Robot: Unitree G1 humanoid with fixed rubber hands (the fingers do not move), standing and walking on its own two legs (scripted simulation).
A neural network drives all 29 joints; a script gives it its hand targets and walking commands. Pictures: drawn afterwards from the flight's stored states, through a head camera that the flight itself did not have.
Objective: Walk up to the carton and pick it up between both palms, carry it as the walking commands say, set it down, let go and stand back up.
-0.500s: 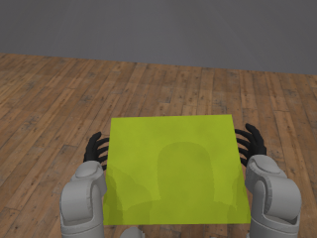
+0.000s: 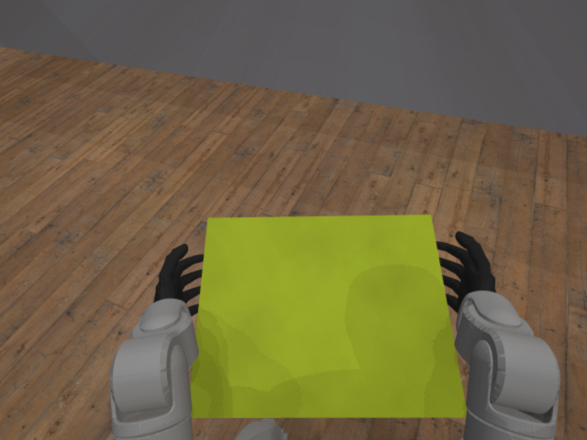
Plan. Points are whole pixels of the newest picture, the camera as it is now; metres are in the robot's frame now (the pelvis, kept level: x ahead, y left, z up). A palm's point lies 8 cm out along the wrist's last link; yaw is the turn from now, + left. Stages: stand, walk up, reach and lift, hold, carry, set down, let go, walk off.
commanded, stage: carry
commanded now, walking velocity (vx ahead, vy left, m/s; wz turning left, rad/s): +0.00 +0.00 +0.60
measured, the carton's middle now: (318, 319) +0.28 -0.01 +0.01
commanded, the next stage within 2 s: none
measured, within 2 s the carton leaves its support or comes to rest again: neither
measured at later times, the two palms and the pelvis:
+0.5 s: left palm out of the picture +0.11 +0.31 +0.07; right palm (323, 326) +0.23 -0.02 +0.10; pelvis -0.07 +0.06 -0.01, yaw +19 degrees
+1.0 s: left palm out of the picture -0.03 +0.40 +0.06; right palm (186, 366) +0.20 +0.14 +0.09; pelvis -0.11 +0.11 -0.01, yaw +38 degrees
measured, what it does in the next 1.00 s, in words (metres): walks backwards, turning left: left foot, then right foot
